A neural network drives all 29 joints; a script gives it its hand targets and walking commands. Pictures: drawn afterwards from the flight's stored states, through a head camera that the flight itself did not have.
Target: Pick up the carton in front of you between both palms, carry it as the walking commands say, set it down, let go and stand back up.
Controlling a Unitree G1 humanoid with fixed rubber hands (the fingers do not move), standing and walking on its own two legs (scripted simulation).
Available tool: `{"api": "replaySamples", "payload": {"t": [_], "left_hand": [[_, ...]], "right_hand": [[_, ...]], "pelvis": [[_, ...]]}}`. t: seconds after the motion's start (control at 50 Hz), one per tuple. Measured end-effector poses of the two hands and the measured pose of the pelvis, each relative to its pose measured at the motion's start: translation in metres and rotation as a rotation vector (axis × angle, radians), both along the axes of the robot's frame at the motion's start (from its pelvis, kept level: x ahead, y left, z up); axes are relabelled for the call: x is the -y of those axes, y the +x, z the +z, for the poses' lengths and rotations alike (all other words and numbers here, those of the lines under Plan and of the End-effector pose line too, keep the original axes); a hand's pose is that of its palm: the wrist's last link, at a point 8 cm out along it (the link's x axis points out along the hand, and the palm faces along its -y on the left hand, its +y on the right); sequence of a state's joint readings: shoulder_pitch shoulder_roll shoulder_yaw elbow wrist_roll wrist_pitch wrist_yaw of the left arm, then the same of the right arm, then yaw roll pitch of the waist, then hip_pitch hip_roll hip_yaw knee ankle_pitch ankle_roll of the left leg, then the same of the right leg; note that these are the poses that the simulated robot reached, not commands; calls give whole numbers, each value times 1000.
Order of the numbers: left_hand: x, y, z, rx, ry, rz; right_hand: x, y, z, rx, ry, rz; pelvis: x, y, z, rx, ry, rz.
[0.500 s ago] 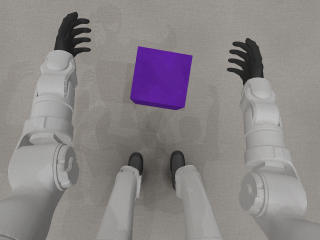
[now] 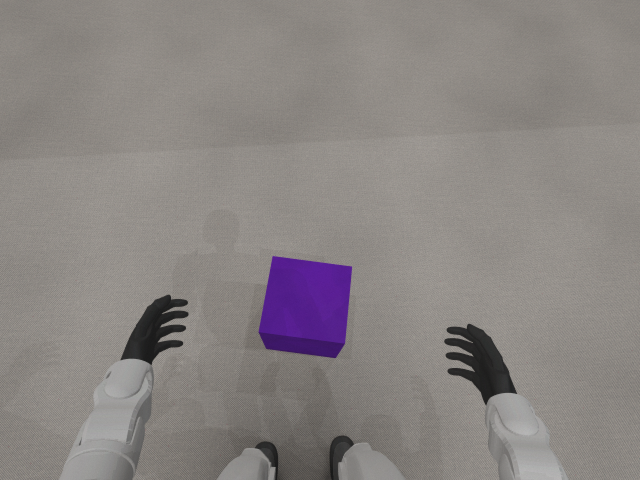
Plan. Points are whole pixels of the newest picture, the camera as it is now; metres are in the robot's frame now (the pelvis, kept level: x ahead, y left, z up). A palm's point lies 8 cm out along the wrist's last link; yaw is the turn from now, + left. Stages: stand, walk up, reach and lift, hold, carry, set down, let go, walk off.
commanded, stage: let go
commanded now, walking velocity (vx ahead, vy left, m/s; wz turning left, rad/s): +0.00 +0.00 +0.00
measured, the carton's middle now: (306, 310) +0.47 +0.00 -0.63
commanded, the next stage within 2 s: stand in 0.70 s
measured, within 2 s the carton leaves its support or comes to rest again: neither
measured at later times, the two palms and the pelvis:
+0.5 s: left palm (96, 436) +0.18 +0.24 -0.04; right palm (510, 425) +0.19 -0.22 -0.05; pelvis +0.02 +0.01 +0.02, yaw +0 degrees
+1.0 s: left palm (91, 471) +0.14 +0.25 -0.08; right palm (525, 453) +0.15 -0.26 -0.09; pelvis +0.06 +0.00 +0.01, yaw +0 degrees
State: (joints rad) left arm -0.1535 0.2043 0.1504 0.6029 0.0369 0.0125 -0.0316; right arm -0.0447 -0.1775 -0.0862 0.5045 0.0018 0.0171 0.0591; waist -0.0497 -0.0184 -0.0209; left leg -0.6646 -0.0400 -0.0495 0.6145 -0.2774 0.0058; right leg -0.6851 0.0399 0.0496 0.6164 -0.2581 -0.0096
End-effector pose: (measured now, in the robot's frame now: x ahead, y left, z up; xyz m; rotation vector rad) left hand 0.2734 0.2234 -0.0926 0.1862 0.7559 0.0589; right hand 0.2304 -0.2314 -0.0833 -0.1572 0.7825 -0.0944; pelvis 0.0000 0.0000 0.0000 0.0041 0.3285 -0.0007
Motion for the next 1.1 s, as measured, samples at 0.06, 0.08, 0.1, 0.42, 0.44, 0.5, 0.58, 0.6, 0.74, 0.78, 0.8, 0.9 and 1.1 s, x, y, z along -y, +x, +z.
{"api": "replaySamples", "payload": {"t": [0.06,0.08,0.1,0.42,0.44,0.5,0.58,0.6,0.74,0.78,0.8,0.9,1.1], "left_hand": [[-2,-21,11,-3,-3,0],[-3,-28,15,-4,-4,0],[-4,-34,18,-5,-4,0],[-16,-91,47,-37,-7,15],[-16,-92,47,-38,-7,15],[-15,-92,48,-40,-8,15],[-13,-91,48,-40,-9,15],[-13,-91,47,-37,-8,17],[-13,-100,38,-43,41,23],[-19,-109,32,-71,78,29],[-23,-114,28,-89,90,34],[-31,-130,17,-162,115,55],[-23,-124,4,-222,112,73]], "right_hand": [[0,-21,12,-5,-1,-2],[1,-27,16,-6,-2,-3],[1,-32,20,-7,-3,-3],[-7,-46,37,-7,4,32],[-7,-46,37,-8,4,33],[-7,-44,38,-11,2,34],[-6,-46,38,-18,-1,32],[-5,-47,38,-25,-9,29],[9,-48,39,-11,-85,8],[15,-53,31,-7,-111,10],[17,-57,26,-16,-115,8],[24,-73,4,-92,-102,-1],[33,-79,-16,-191,-96,-32]], "pelvis": [[-1,6,7,75,-2,-2],[-1,8,9,100,-3,-3],[-1,10,11,124,-3,-3],[-8,23,20,386,-8,-4],[-8,23,20,393,-8,-3],[-7,22,19,409,-7,0],[-6,22,19,420,-7,1],[-5,22,19,420,-7,-1],[-2,24,17,386,-9,-9],[-1,28,16,351,-9,-8],[-1,30,16,336,-9,-7],[1,43,14,289,-7,-7],[8,66,9,257,-4,-8]]}}
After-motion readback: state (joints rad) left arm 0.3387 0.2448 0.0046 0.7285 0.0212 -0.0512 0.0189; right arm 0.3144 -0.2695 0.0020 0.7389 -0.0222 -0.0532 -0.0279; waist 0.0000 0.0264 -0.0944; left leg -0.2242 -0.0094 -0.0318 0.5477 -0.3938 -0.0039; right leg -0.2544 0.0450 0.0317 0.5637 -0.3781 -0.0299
